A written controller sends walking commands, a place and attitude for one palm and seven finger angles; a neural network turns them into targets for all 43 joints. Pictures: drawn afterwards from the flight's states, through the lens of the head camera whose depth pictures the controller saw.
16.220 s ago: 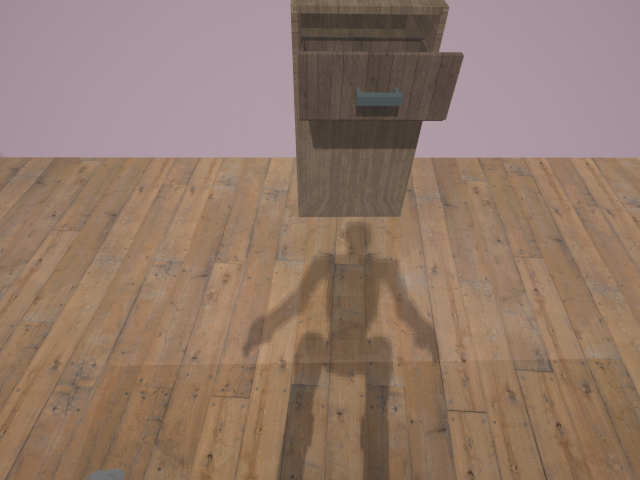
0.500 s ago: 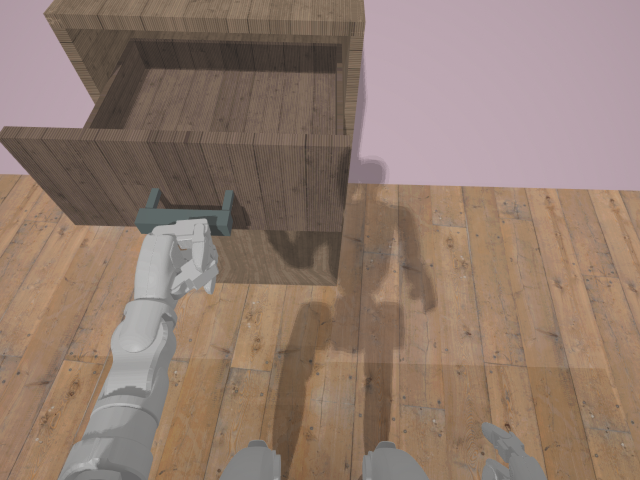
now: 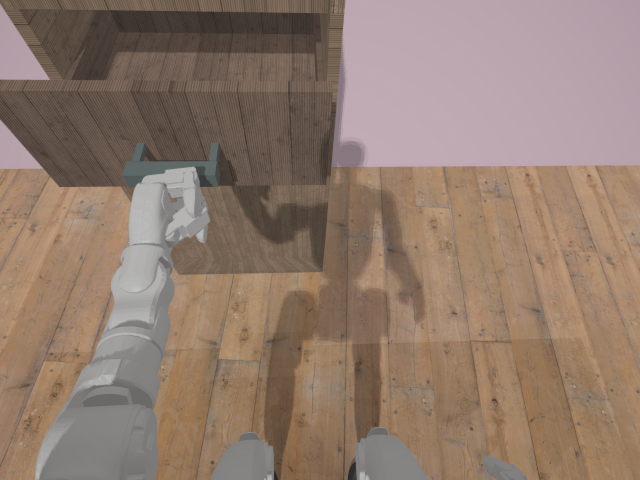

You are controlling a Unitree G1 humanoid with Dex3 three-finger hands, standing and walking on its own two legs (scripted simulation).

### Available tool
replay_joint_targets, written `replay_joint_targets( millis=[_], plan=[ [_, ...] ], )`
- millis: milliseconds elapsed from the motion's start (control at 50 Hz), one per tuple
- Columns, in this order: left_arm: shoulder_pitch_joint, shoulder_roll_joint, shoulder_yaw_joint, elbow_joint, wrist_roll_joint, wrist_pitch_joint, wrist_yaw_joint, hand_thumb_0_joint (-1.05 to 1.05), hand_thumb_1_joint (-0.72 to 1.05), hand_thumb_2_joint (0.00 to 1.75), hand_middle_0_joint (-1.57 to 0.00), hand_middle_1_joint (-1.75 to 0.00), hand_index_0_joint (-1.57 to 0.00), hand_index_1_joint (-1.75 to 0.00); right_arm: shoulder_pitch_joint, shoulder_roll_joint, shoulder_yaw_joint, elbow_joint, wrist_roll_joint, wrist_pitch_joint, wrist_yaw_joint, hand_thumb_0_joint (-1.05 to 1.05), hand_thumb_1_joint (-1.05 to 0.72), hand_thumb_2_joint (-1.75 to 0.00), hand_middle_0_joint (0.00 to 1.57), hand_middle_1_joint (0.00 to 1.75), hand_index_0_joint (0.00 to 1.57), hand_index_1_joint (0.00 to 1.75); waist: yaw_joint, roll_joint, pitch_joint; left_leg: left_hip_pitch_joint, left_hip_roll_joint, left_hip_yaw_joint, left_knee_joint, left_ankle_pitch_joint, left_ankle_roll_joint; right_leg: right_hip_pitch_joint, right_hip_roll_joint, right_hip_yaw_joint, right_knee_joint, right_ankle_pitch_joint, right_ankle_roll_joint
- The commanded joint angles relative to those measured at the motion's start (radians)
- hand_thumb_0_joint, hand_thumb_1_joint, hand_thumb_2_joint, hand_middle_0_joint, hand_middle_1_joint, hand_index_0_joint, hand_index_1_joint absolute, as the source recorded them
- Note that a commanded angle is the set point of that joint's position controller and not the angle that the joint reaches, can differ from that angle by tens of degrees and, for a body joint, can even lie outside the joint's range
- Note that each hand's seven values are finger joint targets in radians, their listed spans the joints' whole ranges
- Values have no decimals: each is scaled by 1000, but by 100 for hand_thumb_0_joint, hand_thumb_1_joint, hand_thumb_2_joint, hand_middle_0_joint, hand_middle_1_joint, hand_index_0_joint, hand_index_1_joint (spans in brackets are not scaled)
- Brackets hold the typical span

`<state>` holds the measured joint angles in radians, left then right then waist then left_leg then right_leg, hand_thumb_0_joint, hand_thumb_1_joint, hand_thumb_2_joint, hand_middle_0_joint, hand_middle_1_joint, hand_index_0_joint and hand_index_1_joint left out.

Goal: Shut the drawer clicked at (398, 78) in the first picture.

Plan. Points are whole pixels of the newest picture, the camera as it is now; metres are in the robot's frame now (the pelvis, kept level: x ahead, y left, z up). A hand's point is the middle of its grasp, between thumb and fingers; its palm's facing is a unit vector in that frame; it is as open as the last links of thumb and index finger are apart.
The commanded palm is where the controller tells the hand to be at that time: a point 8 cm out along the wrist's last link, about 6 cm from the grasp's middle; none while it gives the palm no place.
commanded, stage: push the drawer shut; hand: left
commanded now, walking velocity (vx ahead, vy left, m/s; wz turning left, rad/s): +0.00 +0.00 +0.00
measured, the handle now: (175, 162) +0.52 +0.19 +0.05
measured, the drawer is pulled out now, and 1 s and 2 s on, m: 0.16 0.04 0.00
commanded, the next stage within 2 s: pull the fist back off the drawer in 1.78 s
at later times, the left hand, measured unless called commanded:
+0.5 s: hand (209, 175) +0.49 +0.14 +0.05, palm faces +0.01 -1.00 -0.03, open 3.2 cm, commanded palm +0.48 +0.19 +0.06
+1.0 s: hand (211, 142) +0.55 +0.14 +0.05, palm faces +0.01 -1.00 -0.03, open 3.1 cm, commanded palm +0.54 +0.18 +0.06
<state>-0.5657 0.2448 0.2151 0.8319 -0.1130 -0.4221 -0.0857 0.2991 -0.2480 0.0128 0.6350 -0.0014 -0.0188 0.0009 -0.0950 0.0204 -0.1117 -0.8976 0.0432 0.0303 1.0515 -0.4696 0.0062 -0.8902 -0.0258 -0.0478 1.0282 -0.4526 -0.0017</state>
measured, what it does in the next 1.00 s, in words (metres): stands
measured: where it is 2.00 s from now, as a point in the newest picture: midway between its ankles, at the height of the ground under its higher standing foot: outside the picture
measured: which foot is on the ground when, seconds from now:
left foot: down 0.00-1.00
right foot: down 0.00-1.00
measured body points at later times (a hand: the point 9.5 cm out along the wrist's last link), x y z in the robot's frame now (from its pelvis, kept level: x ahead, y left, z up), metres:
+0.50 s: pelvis +0.00 +0.00 -0.01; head +0.13 +0.01 +0.42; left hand +0.49 +0.19 +0.05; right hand +0.03 -0.26 -0.13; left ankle +0.02 +0.12 -0.67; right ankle +0.02 -0.12 -0.67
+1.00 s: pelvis +0.00 +0.00 -0.02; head +0.16 +0.02 +0.40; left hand +0.55 +0.20 +0.05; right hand -0.02 -0.26 -0.13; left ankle +0.02 +0.12 -0.67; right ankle +0.02 -0.12 -0.67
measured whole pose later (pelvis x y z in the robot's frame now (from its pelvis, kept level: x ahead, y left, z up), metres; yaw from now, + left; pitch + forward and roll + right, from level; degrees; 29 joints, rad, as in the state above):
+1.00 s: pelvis +0.00 +0.00 -0.02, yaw -1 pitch +26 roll -3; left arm -1.06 0.49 0.39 1.25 0.00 -0.40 -0.10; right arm 0.37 -0.26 0.04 0.63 -0.06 0.05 0.02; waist -0.23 0.04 -0.10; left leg -1.11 0.06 0.01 1.14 -0.49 0.01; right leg -1.09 0.00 -0.06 1.08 -0.45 0.00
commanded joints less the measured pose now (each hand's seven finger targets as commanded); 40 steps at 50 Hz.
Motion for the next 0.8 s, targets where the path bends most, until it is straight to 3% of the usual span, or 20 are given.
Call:
replay_joint_targets(
  millis=[0,60,80,120,180,220,280,360,380,400,440,460,480,540,580,600,620,660,700,780],
  plan=[
    [-432,179,53,-182,-3,-78,3,0,90,90,-140,-160,-140,-160,89,-150,-56,-89,-1,-19,-4,0,-90,-90,20,30,20,30,-18,38,-421,256,-36,-39,-126,276,6,190,43,17,-118,270,-19],
    [-465,205,70,-120,0,-79,3,0,90,90,-140,-160,-140,-160,105,-156,-54,-81,-3,-11,-4,0,-90,-90,20,30,20,30,-34,-7,-395,216,-36,-36,-118,254,13,190,45,22,-123,264,-15],
    [-514,204,65,-119,3,-84,1,0,90,90,-140,-160,-140,-160,106,-154,-53,-76,-4,-10,-4,0,-90,-90,20,30,20,30,-44,7,-398,216,-35,-36,-117,242,13,180,45,23,-124,255,-13],
    [-529,251,101,-81,10,-90,0,0,90,90,-140,-160,-140,-160,114,-159,-54,-72,-6,-5,-5,0,-90,-90,20,30,20,30,-38,10,-401,200,-37,-35,-114,228,14,184,44,27,-125,242,-15],
    [-587,246,94,-41,17,-94,-8,0,90,90,-140,-160,-140,-160,126,-158,-52,-66,-10,1,-4,0,-90,-90,20,30,20,30,-54,35,-418,214,-37,-37,-102,235,15,155,47,26,-118,242,-14],
    [-620,270,110,-14,20,-97,-11,0,90,90,-140,-160,-140,-160,138,-161,-51,-62,-13,6,-4,0,-90,-90,20,30,20,30,-58,14,-432,195,-36,-38,-95,238,18,164,46,28,-113,247,-12],
    [-686,267,98,12,27,-101,-17,0,90,90,-140,-160,-140,-160,151,-162,-49,-55,-16,10,-1,0,-90,-90,20,30,20,30,-72,57,-449,220,-34,-49,-87,255,15,121,48,22,-102,244,-14],
    [-709,251,91,34,28,-101,-14,0,90,90,-140,-160,-140,-160,169,-163,-52,-56,-24,19,5,0,-90,-90,20,30,20,30,-82,56,-477,241,-32,-54,-73,299,17,108,52,18,-95,272,-15],
    [-712,298,127,26,33,-105,-11,0,90,90,-140,-160,-140,-160,174,-170,-54,-54,-25,23,6,0,-90,-90,20,30,20,30,-71,57,-498,240,-29,-55,-73,304,15,117,51,18,-91,274,-15],
    [-709,292,119,32,35,-103,-11,0,90,90,-140,-160,-140,-160,175,-169,-54,-54,-25,27,6,0,-90,-90,20,30,20,30,-75,71,-503,245,-31,-51,-71,316,16,119,52,21,-92,287,-15],
    [-716,293,124,51,36,-97,-9,0,90,90,-140,-160,-140,-160,180,-166,-52,-54,-27,32,9,0,-90,-90,20,30,20,30,-81,42,-488,214,-32,-46,-70,300,19,137,53,24,-100,289,-11],
    [-733,334,151,32,40,-104,-7,0,90,90,-140,-160,-140,-160,187,-171,-52,-56,-29,34,8,0,-90,-90,20,30,20,30,-73,59,-503,219,-31,-49,-69,317,18,145,53,24,-91,304,-14],
    [-727,319,139,56,45,-99,-8,0,90,90,-140,-160,-140,-160,186,-168,-50,-57,-27,37,10,0,-90,-90,20,30,20,30,-76,64,-507,216,-33,-47,-68,308,18,140,54,26,-95,296,-13],
    [-776,363,159,90,54,-90,-5,0,90,90,-140,-160,-140,-160,194,-171,-46,-51,-28,42,7,0,-90,-90,20,30,20,30,-97,36,-455,152,-33,-41,-65,257,25,143,54,35,-108,269,-9],
    [-810,382,170,102,60,-89,-6,0,90,90,-140,-160,-140,-160,206,-173,-44,-48,-31,44,5,0,-90,-90,20,30,20,30,-108,41,-461,151,-32,-43,-59,259,28,132,55,37,-106,267,-8],
    [-809,394,176,107,63,-89,-10,0,90,90,-140,-160,-140,-160,208,-174,-44,-50,-31,45,5,0,-90,-90,20,30,20,30,-101,70,-471,159,-32,-44,-58,264,25,127,55,36,-103,266,-10],
    [-817,396,178,111,63,-88,-10,0,90,90,-140,-160,-140,-160,213,-175,-43,-51,-33,47,5,0,-90,-90,20,30,20,30,-105,56,-478,161,-31,-47,-55,276,26,127,55,34,-100,275,-10],
    [-864,381,161,109,63,-88,-14,0,90,90,-140,-160,-140,-160,222,-175,-41,-45,-38,47,7,0,-90,-90,20,30,20,30,-119,96,-490,193,-28,-55,-49,295,25,92,58,27,-92,276,-12],
    [-867,418,190,115,64,-86,-15,0,90,90,-140,-160,-140,-160,232,-180,-42,-44,-40,51,8,0,-90,-90,20,30,20,30,-116,79,-523,190,-26,-57,-41,315,25,111,59,29,-89,294,-10],
    [-906,427,186,156,73,-70,-19,0,90,90,-140,-160,-140,-160,244,-184,-37,-40,-41,56,10,0,-90,-90,20,30,20,30,-132,103,-501,179,-24,-61,-33,305,25,72,62,25,-89,273,-11]
  ],
)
